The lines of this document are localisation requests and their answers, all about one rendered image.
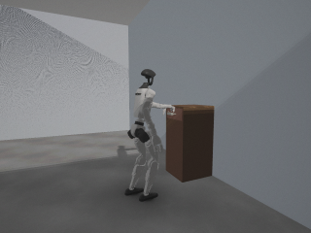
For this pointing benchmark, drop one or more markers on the left robot hand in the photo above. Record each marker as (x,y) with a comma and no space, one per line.
(172,108)

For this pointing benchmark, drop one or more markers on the robot right forearm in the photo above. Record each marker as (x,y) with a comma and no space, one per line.
(149,122)

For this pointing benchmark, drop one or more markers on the right robot thigh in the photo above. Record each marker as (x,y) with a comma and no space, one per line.
(145,137)

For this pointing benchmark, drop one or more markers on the cabinet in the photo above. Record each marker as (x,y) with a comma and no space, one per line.
(189,143)

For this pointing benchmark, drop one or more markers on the right robot hand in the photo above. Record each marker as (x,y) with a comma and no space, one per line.
(157,141)

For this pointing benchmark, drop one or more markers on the robot right shin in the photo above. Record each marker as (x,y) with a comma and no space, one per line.
(150,177)

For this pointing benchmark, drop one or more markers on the robot left forearm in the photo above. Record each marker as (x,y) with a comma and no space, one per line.
(158,106)

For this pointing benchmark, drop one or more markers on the robot right upper arm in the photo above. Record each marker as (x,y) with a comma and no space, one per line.
(150,94)

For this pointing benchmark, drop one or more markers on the drawer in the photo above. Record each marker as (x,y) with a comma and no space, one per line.
(178,112)

